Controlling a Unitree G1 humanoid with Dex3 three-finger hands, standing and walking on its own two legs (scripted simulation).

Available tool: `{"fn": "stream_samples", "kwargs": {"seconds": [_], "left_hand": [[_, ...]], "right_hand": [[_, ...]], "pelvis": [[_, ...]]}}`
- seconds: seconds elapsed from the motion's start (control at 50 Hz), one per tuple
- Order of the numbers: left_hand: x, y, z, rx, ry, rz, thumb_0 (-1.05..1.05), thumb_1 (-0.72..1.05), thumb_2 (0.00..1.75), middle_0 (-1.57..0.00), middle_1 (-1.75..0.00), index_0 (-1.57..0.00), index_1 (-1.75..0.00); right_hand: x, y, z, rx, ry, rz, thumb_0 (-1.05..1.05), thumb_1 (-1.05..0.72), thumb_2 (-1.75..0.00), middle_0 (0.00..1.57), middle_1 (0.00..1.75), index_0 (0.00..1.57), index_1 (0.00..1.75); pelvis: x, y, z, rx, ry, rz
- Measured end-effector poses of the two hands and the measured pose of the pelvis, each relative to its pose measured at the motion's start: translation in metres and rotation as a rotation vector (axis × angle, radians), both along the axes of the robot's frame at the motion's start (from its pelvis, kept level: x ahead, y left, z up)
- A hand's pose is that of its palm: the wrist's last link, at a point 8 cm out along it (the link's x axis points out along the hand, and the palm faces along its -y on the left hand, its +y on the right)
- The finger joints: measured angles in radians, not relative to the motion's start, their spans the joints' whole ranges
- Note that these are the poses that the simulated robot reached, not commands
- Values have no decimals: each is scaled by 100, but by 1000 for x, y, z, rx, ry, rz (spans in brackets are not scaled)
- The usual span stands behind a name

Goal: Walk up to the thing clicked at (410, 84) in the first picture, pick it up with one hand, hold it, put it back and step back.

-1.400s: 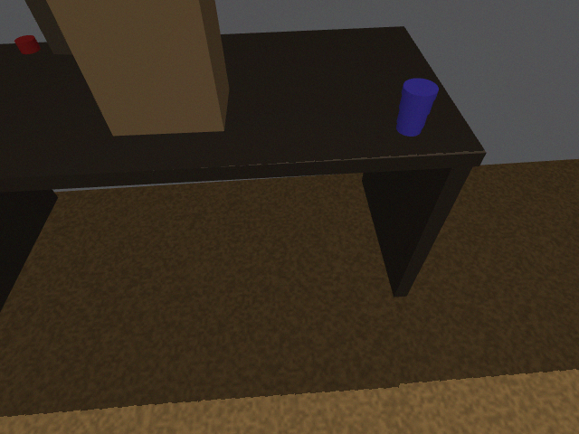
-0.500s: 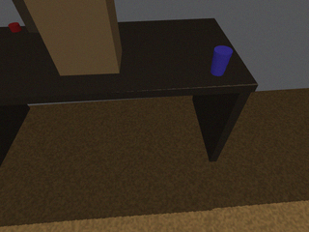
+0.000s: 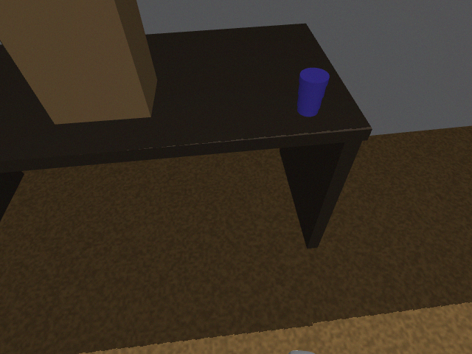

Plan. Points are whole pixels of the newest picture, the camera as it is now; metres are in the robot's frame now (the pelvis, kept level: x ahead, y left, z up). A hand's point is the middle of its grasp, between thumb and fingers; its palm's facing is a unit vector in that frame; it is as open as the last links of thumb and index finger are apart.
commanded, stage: walk up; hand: right
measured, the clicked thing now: (310, 93) +0.73 -0.18 +0.02
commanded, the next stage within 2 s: none
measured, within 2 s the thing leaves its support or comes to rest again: neither
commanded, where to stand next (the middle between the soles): +0.31 -0.01 m, yaw +5 degrees
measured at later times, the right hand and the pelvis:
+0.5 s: hand (382, 285) +0.27 -0.28 -0.13, palm faces -0.13 +0.90 -0.41, open 7.3 cm; pelvis +0.16 -0.01 -0.01, yaw +5 degrees
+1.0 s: hand (372, 252) +0.37 -0.30 -0.18, palm faces -0.11 +0.95 -0.30, open 7.3 cm; pelvis +0.26 -0.06 -0.01, yaw +5 degrees
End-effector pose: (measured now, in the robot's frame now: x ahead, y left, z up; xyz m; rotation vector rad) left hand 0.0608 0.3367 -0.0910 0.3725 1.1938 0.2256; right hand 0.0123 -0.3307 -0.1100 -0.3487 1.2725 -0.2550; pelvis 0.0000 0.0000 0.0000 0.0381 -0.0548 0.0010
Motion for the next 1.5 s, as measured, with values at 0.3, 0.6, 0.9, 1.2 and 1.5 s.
{"fn": "stream_samples", "kwargs": {"seconds": [0.3,0.6,0.9,1.2,1.5], "left_hand": [[28,-64,-7,-60,-21,110,1,90,90,-21,-30,-21,-30],[153,-30,-30,-81,-11,59,1,91,90,-20,-30,-21,-30],[250,-67,-14,27,-53,46,1,91,90,-20,-30,-21,-30],[276,-81,-17,-20,-141,78,1,90,90,-21,-30,-21,-30],[231,-60,-28,-64,-5,153,1,91,90,-20,-30,-21,-30]], "right_hand": [[148,-22,11,40,-90,141,1,-91,-90,20,30,21,30],[280,19,29,-2,-222,176,0,-91,-90,21,30,21,30],[339,-22,-26,61,-121,130,1,-91,-90,21,30,21,30],[336,-25,-23,32,0,167,0,-91,-90,20,30,21,30],[356,2,1,32,-67,174,1,-91,-90,20,30,21,30]], "pelvis": [[89,-36,5,-64,-14,50],[197,-7,-4,-47,-13,81],[260,-49,-19,-30,-4,73],[260,-50,-14,-28,20,125],[262,-34,-1,-40,-9,109]]}}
